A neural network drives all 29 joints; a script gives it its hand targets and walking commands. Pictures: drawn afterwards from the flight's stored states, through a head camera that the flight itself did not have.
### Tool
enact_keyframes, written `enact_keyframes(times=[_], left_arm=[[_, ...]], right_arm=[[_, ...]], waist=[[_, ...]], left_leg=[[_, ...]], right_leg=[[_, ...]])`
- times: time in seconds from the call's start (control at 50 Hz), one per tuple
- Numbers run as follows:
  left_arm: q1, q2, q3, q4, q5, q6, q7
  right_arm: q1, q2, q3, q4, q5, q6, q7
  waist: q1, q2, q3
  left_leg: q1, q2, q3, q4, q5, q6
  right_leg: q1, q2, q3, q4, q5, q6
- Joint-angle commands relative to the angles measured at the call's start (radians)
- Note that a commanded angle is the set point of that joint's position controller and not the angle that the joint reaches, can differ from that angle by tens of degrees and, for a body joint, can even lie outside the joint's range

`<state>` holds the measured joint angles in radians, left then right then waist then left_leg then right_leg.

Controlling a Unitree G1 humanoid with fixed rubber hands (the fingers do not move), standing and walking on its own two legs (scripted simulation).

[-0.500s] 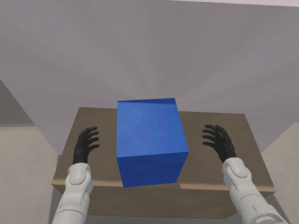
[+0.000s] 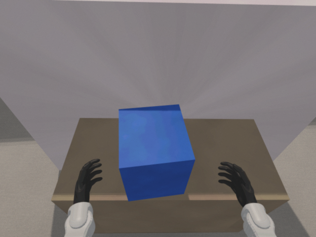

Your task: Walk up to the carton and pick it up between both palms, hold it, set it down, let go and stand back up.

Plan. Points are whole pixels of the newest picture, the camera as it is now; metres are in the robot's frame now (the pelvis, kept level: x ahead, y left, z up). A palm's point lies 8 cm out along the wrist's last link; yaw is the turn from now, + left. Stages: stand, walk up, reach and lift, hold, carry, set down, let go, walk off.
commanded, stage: set down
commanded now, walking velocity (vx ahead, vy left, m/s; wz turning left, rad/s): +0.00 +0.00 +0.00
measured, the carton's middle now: (153, 153) +0.39 +0.06 -0.10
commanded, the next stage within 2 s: let go in 1.56 s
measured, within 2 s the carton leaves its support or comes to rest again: neither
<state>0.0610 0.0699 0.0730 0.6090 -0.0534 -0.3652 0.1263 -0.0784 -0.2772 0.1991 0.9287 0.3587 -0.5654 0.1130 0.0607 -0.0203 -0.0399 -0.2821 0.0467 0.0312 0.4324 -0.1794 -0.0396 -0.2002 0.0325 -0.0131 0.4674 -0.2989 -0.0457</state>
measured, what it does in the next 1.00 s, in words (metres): stands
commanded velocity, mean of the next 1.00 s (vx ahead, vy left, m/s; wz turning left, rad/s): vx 0.00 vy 0.00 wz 0.00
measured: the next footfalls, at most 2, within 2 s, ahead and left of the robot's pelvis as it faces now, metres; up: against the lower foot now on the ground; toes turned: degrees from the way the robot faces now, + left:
none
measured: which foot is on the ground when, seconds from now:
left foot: down 0.00-1.00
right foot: down 0.00-1.00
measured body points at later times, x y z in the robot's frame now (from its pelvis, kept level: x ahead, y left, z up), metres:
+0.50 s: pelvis +0.01 +0.00 +0.00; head +0.00 +0.00 +0.45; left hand +0.19 +0.22 -0.05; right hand +0.22 -0.21 -0.06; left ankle +0.03 +0.15 -0.74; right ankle -0.04 -0.09 -0.74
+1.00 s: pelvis +0.02 +0.01 +0.01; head +0.01 +0.02 +0.46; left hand +0.18 +0.24 -0.07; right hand +0.20 -0.20 -0.06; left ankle +0.03 +0.15 -0.74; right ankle -0.03 -0.09 -0.74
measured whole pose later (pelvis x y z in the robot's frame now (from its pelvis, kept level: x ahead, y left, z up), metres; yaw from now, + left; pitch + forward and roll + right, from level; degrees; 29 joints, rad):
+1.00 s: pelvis +0.02 +0.01 +0.01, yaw +0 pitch -2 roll +1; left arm 0.26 0.15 0.05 0.56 -0.01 -0.20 0.05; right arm 0.15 -0.22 0.12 0.87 0.18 -0.46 0.07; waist 0.04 -0.04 -0.01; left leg -0.13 0.03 0.03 0.36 -0.19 -0.03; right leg -0.03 0.02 0.00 0.35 -0.28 -0.03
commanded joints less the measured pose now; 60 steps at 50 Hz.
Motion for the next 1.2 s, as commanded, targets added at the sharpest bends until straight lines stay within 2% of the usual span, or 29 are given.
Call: enact_keyframes(times=[0.0, 0.22, 0.3, 0.38, 0.56, 0.98, 1.18], left_arm=[[-0.095, 0.054, 0.000, -0.094, -0.006, -0.066, 0.000], [0.013, 0.051, -0.025, -0.055, -0.010, -0.148, -0.002], [0.008, 0.071, -0.018, -0.034, -0.017, -0.152, -0.007], [-0.012, 0.100, -0.014, -0.032, -0.029, -0.118, -0.015], [0.080, 0.113, -0.009, -0.057, -0.006, -0.026, -0.046], [0.155, 0.150, -0.008, -0.162, 0.053, 0.176, -0.083], [0.145, 0.164, -0.007, -0.188, 0.072, 0.286, -0.101]], right_arm=[[-0.116, -0.112, -0.027, -0.090, 0.004, -0.063, 0.006], [0.007, -0.120, -0.013, -0.052, 0.016, -0.148, 0.022], [0.013, -0.111, -0.008, -0.046, 0.007, -0.152, 0.020], [0.008, -0.092, -0.013, -0.062, -0.015, -0.117, 0.009], [0.088, -0.082, -0.030, -0.050, -0.057, -0.062, -0.016], [0.171, -0.045, -0.120, -0.157, -0.192, 0.105, -0.054], [0.189, -0.024, -0.162, -0.215, -0.259, 0.203, -0.076]], waist=[[-0.001, -0.019, -0.121], [-0.010, -0.030, -0.075], [-0.009, -0.044, -0.053], [-0.005, -0.056, -0.042], [-0.016, -0.022, -0.034], [-0.024, 0.003, 0.011], [-0.032, 0.009, 0.029]], left_leg=[[0.227, -0.055, 0.012, 0.027, 0.262, 0.023], [0.211, -0.060, 0.009, 0.050, 0.247, 0.019], [0.188, -0.064, 0.017, 0.046, 0.193, 0.025], [0.174, -0.065, 0.025, 0.031, 0.132, 0.032], [0.280, -0.058, 0.009, 0.006, 0.258, 0.019], [0.407, -0.048, 0.007, -0.048, 0.346, 0.016], [0.441, -0.051, 0.010, -0.063, 0.332, 0.016]], right_leg=[[-0.113, -0.008, 0.042, -0.099, 0.191, 0.015], [-0.108, -0.009, 0.044, -0.073, 0.200, 0.016], [-0.105, -0.022, 0.056, -0.073, 0.180, 0.023], [-0.092, -0.036, 0.071, -0.079, 0.171, 0.034], [-0.070, -0.026, 0.049, -0.120, 0.280, 0.023], [-0.063, -0.027, 0.018, -0.230, 0.262, 0.014], [-0.081, -0.024, 0.003, -0.256, 0.228, 0.022]])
